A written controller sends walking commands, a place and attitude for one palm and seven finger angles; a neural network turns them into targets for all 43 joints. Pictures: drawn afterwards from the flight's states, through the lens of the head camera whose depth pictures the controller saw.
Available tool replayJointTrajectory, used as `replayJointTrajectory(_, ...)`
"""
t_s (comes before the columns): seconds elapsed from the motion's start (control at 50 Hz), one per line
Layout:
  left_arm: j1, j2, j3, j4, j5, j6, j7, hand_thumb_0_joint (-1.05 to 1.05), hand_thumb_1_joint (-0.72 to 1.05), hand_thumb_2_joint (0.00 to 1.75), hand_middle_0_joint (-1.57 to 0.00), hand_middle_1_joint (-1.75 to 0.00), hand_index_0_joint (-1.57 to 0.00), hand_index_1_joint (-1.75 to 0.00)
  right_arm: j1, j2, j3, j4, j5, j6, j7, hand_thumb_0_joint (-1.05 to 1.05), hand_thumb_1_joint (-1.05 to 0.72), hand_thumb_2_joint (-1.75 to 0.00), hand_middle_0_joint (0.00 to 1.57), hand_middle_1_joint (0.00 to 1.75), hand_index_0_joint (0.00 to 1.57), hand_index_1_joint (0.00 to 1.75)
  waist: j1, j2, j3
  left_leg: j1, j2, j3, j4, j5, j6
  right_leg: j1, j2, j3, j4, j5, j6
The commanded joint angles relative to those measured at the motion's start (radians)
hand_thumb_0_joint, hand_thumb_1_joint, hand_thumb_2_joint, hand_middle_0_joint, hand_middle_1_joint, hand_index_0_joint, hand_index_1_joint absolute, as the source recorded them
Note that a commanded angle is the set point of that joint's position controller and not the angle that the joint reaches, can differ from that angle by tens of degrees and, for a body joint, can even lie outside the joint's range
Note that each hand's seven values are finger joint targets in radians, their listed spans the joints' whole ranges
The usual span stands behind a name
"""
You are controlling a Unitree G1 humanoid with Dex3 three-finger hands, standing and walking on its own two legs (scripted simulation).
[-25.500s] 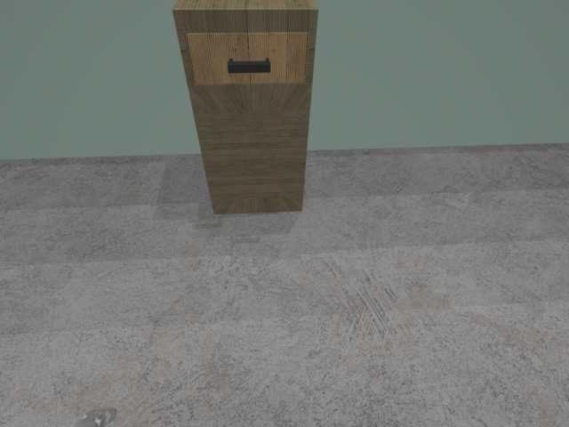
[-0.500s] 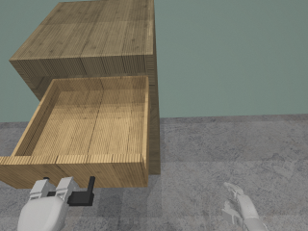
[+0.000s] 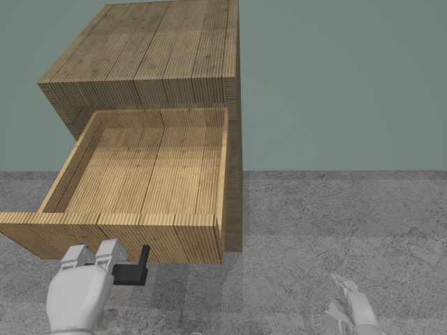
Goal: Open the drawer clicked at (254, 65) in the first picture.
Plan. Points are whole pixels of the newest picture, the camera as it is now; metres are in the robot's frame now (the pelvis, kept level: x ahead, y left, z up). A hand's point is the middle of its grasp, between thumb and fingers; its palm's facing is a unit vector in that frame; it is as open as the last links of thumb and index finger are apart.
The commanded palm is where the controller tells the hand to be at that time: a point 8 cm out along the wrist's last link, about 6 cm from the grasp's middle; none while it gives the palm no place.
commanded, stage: open the thumb to release the handle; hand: left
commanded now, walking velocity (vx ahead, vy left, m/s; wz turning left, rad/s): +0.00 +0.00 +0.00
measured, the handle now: (109, 261) +0.23 +0.23 +0.02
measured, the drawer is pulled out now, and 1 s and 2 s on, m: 0.30 0.30 0.30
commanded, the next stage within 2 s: lift the hand off the handle in 0.08 s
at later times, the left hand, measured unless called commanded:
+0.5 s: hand (102, 294) +0.18 +0.23 +0.00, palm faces +0.03 -0.08 -1.00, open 13.8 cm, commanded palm +0.16 +0.24 +0.06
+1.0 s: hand (80, 277) +0.19 +0.24 +0.06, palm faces +0.08 -0.09 -0.99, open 13.1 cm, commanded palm +0.17 +0.24 +0.13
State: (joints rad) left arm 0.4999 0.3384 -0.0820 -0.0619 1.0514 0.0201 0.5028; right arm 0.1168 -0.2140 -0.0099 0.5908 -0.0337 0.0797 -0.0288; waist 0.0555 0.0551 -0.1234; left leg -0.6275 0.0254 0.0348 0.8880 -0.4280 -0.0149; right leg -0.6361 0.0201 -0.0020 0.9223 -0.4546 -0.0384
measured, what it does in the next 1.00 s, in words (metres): stands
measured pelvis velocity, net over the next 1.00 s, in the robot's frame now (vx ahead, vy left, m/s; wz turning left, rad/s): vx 0.00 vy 0.01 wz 0.01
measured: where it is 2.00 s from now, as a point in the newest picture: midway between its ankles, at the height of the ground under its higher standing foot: outside the picture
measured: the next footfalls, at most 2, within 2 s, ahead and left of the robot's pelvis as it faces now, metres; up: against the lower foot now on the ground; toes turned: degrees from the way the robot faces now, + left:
none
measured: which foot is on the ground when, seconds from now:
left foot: down 0.00-1.00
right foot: down 0.00-1.00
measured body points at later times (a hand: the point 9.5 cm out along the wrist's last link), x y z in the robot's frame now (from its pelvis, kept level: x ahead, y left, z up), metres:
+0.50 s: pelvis +0.00 +0.00 +0.00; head +0.03 -0.03 +0.45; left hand +0.18 +0.23 +0.06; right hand +0.21 -0.22 -0.10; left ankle +0.01 +0.13 -0.69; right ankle +0.00 -0.09 -0.69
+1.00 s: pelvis +0.00 +0.01 +0.02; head +0.02 -0.03 +0.47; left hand +0.18 +0.24 +0.12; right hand +0.22 -0.21 -0.08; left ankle +0.01 +0.13 -0.69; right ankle +0.00 -0.09 -0.69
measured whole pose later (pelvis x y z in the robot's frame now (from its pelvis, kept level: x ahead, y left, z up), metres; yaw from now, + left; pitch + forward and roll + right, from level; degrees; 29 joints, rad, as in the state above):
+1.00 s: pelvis +0.00 +0.01 +0.02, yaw +1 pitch +5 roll +0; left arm 0.46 0.40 -0.06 -0.18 0.99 0.02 0.38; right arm 0.11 -0.23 -0.02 0.61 -0.02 0.04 -0.04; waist 0.08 0.08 -0.08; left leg -0.47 0.02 0.02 0.75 -0.37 -0.01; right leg -0.46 0.01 -0.01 0.77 -0.39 -0.03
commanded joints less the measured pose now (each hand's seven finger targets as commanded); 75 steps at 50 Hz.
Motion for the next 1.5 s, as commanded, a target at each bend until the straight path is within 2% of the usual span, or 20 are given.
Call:
replayJointTrajectory(0.0,0.016,0.179,0.169,-0.152,-0.007,0.022,0.021,0.00,-0.50,0.30,-0.30,-1.20,-0.30,-1.20,-0.139,-0.102,-0.027,-0.164,-0.001,-0.061,-0.013,0.00,-0.90,-0.90,0.20,0.30,0.20,0.30,0.029,-0.065,-0.128,0.114,-0.066,-0.008,-0.111,0.141,0.036,0.108,0.005,0.052,-0.208,0.270,0.001)
replayJointTrajectory(0.06,-0.023,0.192,0.181,-0.136,-0.005,0.009,0.012,0.00,-0.50,0.30,-0.30,-1.20,-0.30,-1.20,-0.138,-0.099,-0.029,-0.155,0.000,-0.062,-0.015,0.00,-0.90,-0.90,0.20,0.30,0.20,0.30,0.025,-0.068,-0.089,0.112,-0.067,-0.009,-0.117,0.114,0.037,0.093,0.004,0.056,-0.232,0.219,0.001)
replayJointTrajectory(0.14,-0.034,0.201,0.196,-0.126,-0.004,-0.010,0.009,0.00,-0.50,0.30,-0.30,-1.20,-0.30,-1.20,-0.141,-0.099,-0.029,-0.151,-0.002,-0.064,-0.018,0.00,-0.90,-0.90,0.20,0.30,0.20,0.30,0.031,-0.056,-0.102,0.114,-0.071,-0.011,-0.117,0.121,0.037,0.103,0.003,0.069,-0.234,0.233,0.000)
replayJointTrajectory(0.16,-0.045,0.117,0.107,-0.115,-0.003,-0.011,0.004,0.00,-0.50,0.30,-0.30,-1.20,-0.30,-1.20,-0.134,-0.096,-0.031,-0.149,-0.008,-0.067,-0.010,0.00,-0.90,-0.90,0.20,0.30,0.20,0.30,0.012,-0.048,-0.093,0.120,-0.069,-0.013,-0.114,0.125,0.036,0.084,0.002,0.056,-0.228,0.237,0.001)
replayJointTrajectory(0.22,-0.070,0.165,0.159,-0.109,0.001,-0.022,0.012,0.00,-0.50,0.30,-0.30,-1.20,-0.30,-1.20,-0.126,-0.101,-0.042,-0.143,-0.007,-0.069,-0.010,0.00,-0.90,-0.90,0.20,0.30,0.20,0.30,0.017,-0.068,-0.124,0.124,-0.065,-0.014,-0.107,0.146,0.037,0.089,0.006,0.052,-0.217,0.265,0.000)
replayJointTrajectory(0.28,-0.122,0.171,0.158,-0.090,0.011,-0.017,0.019,0.00,-0.50,0.30,-0.30,-1.20,-0.30,-1.20,-0.130,-0.103,-0.039,-0.138,-0.008,-0.065,-0.013,0.00,-0.90,-0.90,0.20,0.30,0.20,0.30,0.009,-0.094,-0.123,0.104,-0.067,-0.016,-0.105,0.129,0.035,0.086,0.001,0.054,-0.219,0.257,0.003)
replayJointTrajectory(0.38,-0.164,0.187,0.170,-0.089,0.019,-0.009,0.027,0.00,-0.50,0.30,-0.30,-1.20,-0.30,-1.20,-0.134,-0.103,-0.042,-0.130,-0.007,-0.064,-0.021,0.00,-0.90,-0.90,0.20,0.30,0.20,0.30,0.014,-0.066,-0.172,0.122,-0.067,-0.014,-0.100,0.143,0.035,0.092,0.003,0.052,-0.209,0.264,0.000)
replayJointTrajectory(0.46,-0.204,0.159,0.131,-0.094,0.016,0.001,0.027,0.00,-0.50,0.30,-0.30,-1.20,-0.30,-1.20,-0.135,-0.102,-0.043,-0.126,-0.005,-0.063,-0.022,0.00,-0.90,-0.90,0.20,0.30,0.20,0.30,0.000,-0.060,-0.159,0.129,-0.064,-0.015,-0.100,0.141,0.036,0.071,0.004,0.037,-0.208,0.255,0.003)
replayJointTrajectory(0.5,-0.217,0.193,0.154,-0.151,0.008,0.007,0.025,0.00,-0.50,0.30,-0.30,-1.20,-0.30,-1.20,-0.142,-0.101,-0.039,-0.138,-0.003,-0.064,-0.024,0.00,-0.90,-0.90,0.20,0.30,0.20,0.30,0.012,-0.048,-0.181,0.146,-0.066,-0.013,-0.110,0.141,0.038,0.096,-0.001,0.043,-0.220,0.249,0.004)
replayJointTrajectory(0.58,-0.282,0.228,0.172,-0.186,-0.006,0.016,0.011,0.00,-0.50,0.30,-0.30,-1.20,-0.30,-1.20,-0.150,-0.098,-0.032,-0.135,0.000,-0.064,-0.039,0.00,-0.90,-0.90,0.20,0.30,0.20,0.30,0.003,-0.071,-0.170,0.176,-0.066,-0.016,-0.126,0.132,0.043,0.114,-0.004,0.050,-0.256,0.218,0.007)
replayJointTrajectory(0.62,-0.245,0.220,0.167,-0.224,-0.015,0.010,0.003,0.00,-0.50,0.30,-0.30,-1.20,-0.30,-1.20,-0.152,-0.091,-0.030,-0.142,0.002,-0.070,-0.041,0.00,-0.90,-0.90,0.20,0.30,0.20,0.30,0.017,-0.029,-0.175,0.200,-0.068,-0.013,-0.139,0.141,0.043,0.130,-0.005,0.047,-0.262,0.220,0.005)
replayJointTrajectory(0.8,-0.277,0.250,0.192,-0.329,-0.042,-0.023,-0.028,0.00,-0.50,0.30,-0.30,-1.20,-0.30,-1.20,-0.150,-0.091,-0.023,-0.142,0.001,-0.090,-0.037,0.00,-0.90,-0.90,0.20,0.30,0.20,0.30,0.016,0.008,-0.151,0.284,-0.062,-0.020,-0.184,0.186,0.038,0.147,-0.003,0.042,-0.300,0.221,0.000)
replayJointTrajectory(0.88,-0.199,0.239,0.200,-0.364,-0.059,-0.021,-0.037,0.00,-0.50,0.30,-0.30,-1.20,-0.30,-1.20,-0.147,-0.092,-0.030,-0.146,0.004,-0.095,-0.025,0.00,-0.90,-0.90,0.20,0.30,0.20,0.30,0.024,0.024,-0.160,0.314,-0.052,-0.021,-0.207,0.235,0.032,0.183,0.001,0.027,-0.306,0.263,-0.005)
replayJointTrajectory(1.02,-0.186,0.192,0.123,-0.396,-0.079,0.034,-0.121,0.00,-0.50,0.30,-0.30,-1.20,-0.30,-1.20,-0.173,-0.099,-0.026,-0.157,0.019,-0.085,-0.009,0.00,-0.90,-0.90,0.20,0.30,0.20,0.30,0.019,-0.040,-0.065,0.325,-0.041,-0.025,-0.267,0.205,0.036,0.203,-0.004,0.013,-0.354,0.231,0.010)
replayJointTrajectory(1.08,-0.180,0.227,0.142,-0.431,-0.086,0.048,-0.162,0.00,-0.50,0.30,-0.30,-1.20,-0.30,-1.20,-0.181,-0.101,-0.018,-0.167,0.020,-0.083,-0.011,0.00,-0.90,-0.90,0.20,0.30,0.20,0.30,0.034,-0.047,-0.072,0.353,-0.039,-0.028,-0.291,0.232,0.038,0.247,-0.008,0.016,-0.377,0.249,0.008)
replayJointTrajectory(1.14,-0.186,0.227,0.128,-0.507,-0.083,0.034,-0.190,0.00,-0.50,0.30,-0.30,-1.20,-0.30,-1.20,-0.169,-0.098,-0.010,-0.174,0.015,-0.081,-0.008,0.00,-0.90,-0.90,0.20,0.30,0.20,0.30,0.041,-0.015,-0.093,0.393,-0.038,-0.024,-0.304,0.273,0.041,0.269,-0.011,0.003,-0.380,0.274,0.009)
replayJointTrajectory(1.24,-0.206,0.226,0.124,-0.521,-0.085,0.022,-0.228,0.00,-0.50,0.30,-0.30,-1.20,-0.30,-1.20,-0.167,-0.093,-0.004,-0.170,0.014,-0.082,-0.001,0.00,-0.90,-0.90,0.20,0.30,0.20,0.30,0.037,-0.018,-0.034,0.417,-0.032,-0.031,-0.334,0.277,0.038,0.271,-0.008,-0.004,-0.420,0.255,0.008)
replayJointTrajectory(1.34,-0.176,0.241,0.138,-0.616,-0.099,0.023,-0.254,0.00,-0.50,0.30,-0.30,-1.20,-0.30,-1.20,-0.167,-0.097,-0.002,-0.186,0.017,-0.079,0.008,0.00,-0.90,-0.90,0.20,0.30,0.20,0.30,0.055,0.016,-0.086,0.459,-0.024,-0.025,-0.356,0.357,0.033,0.337,-0.012,-0.009,-0.433,0.325,0.006)
replayJointTrajectory(1.46,-0.111,0.238,0.141,-0.557,-0.115,0.098,-0.319,0.00,-0.50,0.30,-0.30,-1.20,-0.30,-1.20,-0.198,-0.098,0.014,-0.186,0.040,-0.048,0.034,0.00,-0.90,-0.90,0.20,0.30,0.20,0.30,0.059,-0.051,-0.015,0.440,-0.017,-0.023,-0.408,0.397,0.024,0.400,-0.013,-0.016,-0.456,0.391,0.014)
replayJointTrajectory(1.48,-0.092,0.247,0.159,-0.567,-0.128,0.118,-0.335,0.00,-0.50,0.30,-0.30,-1.20,-0.30,-1.20,-0.236,-0.102,0.018,-0.198,0.051,-0.048,0.038,0.00,-0.90,-0.90,0.20,0.30,0.20,0.30,0.064,-0.029,-0.017,0.444,-0.013,-0.028,-0.414,0.404,0.021,0.424,-0.011,0.001,-0.461,0.411,0.008)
